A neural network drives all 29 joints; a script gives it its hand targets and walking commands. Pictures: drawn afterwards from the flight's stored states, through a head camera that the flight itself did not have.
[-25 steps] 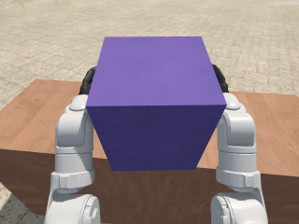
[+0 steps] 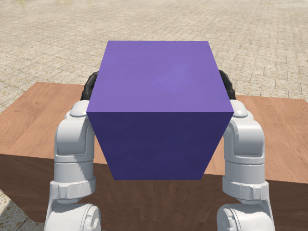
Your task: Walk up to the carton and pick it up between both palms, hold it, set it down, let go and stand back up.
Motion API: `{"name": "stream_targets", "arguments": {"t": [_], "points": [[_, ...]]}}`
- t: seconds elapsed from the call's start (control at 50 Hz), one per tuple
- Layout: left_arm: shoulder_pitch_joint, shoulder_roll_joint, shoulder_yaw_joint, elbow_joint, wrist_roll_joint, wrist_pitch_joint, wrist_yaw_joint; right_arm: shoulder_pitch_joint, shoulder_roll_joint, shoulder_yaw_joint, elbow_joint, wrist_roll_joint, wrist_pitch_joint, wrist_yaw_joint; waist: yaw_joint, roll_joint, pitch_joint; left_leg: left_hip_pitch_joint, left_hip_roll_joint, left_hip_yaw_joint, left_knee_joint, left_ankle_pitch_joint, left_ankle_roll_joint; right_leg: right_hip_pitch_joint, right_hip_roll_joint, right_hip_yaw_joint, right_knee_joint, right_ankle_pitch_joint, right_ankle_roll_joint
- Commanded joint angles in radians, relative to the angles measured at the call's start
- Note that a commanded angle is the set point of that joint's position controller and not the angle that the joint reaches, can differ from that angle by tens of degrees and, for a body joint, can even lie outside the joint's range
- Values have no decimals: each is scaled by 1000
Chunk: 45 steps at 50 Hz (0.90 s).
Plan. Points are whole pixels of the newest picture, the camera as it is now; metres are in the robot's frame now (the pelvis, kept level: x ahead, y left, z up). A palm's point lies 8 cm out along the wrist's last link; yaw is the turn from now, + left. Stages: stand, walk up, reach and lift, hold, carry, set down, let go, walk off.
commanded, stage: hold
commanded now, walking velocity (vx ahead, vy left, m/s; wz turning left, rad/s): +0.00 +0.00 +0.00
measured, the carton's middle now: (157, 115) +0.31 +0.00 +0.20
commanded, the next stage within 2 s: set down in 0.70 s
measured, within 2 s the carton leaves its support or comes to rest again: neither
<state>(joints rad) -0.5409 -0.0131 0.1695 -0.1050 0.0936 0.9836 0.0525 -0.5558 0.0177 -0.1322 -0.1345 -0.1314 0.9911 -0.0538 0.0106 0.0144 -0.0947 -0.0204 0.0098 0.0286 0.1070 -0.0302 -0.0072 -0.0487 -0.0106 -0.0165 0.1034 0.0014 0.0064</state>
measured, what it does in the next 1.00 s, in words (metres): stands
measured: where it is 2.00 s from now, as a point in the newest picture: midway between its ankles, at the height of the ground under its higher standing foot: outside the picture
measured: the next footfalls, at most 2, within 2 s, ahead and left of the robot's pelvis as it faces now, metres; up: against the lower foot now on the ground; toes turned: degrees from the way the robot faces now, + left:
none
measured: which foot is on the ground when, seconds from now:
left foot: down 0.00-1.00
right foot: down 0.00-1.00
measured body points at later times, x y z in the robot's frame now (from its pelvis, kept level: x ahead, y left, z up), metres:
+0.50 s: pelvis +0.00 +0.00 +0.00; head -0.06 -0.01 +0.45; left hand +0.34 +0.16 +0.22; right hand +0.34 -0.15 +0.23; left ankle +0.02 +0.12 -0.76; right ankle +0.04 -0.12 -0.76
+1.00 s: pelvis +0.00 +0.00 +0.00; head -0.03 -0.01 +0.45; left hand +0.38 +0.14 +0.22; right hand +0.37 -0.17 +0.22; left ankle +0.02 +0.12 -0.76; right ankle +0.04 -0.12 -0.76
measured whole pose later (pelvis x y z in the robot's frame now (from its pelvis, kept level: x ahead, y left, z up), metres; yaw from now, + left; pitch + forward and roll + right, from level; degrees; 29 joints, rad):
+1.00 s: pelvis +0.00 +0.00 +0.00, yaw +1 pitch -1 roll +0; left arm -0.65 -0.05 0.22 0.09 0.16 0.79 0.03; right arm -0.64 0.02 -0.23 0.05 -0.16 0.78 0.00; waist -0.04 0.02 -0.09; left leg -0.08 0.00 0.01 0.13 -0.03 0.00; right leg -0.09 -0.02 -0.04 0.10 0.00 0.01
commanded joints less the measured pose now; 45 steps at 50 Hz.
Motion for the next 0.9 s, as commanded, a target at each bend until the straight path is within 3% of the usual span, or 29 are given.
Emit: {"name": "stream_targets", "arguments": {"t": [0.0,0.26,0.46,0.68,0.7,0.76,0.88], "points": [[-556,-365,-387,-136,-176,-48,-145,-517,402,366,-104,210,-40,151,0,-7,-214,-13,-48,5,-10,3,-22,102,56,0,14,-4,35],[-557,-373,-373,-100,-171,-47,-144,-528,395,352,-79,200,-40,158,1,-9,-208,-16,-45,4,-5,-6,-21,102,61,-4,14,-22,32],[-582,-381,-397,-133,-180,-52,-150,-544,420,373,-104,213,-46,158,2,-10,-236,-8,-51,4,-7,21,-20,121,59,2,19,19,36],[-576,-368,-361,-72,-156,-60,-161,-539,420,351,-52,192,-49,157,6,-23,-197,-20,-59,7,-3,-11,-15,109,56,1,13,-11,37],[-575,-352,-343,-80,-134,-83,-155,-533,373,298,-34,156,-81,156,-19,-17,-193,-33,-56,-17,-15,-45,-11,86,50,5,6,-17,30],[-592,-342,-308,-38,-100,-136,-144,-550,320,240,-10,115,-141,150,-40,-8,-185,-35,-53,-21,-11,-76,-11,51,49,-7,9,-48,20],[-634,-350,-288,41,-59,-220,-136,-571,311,197,85,88,-225,163,-54,7,-224,-32,-47,-29,-6,-92,-8,50,52,-24,4,-65,8]]}}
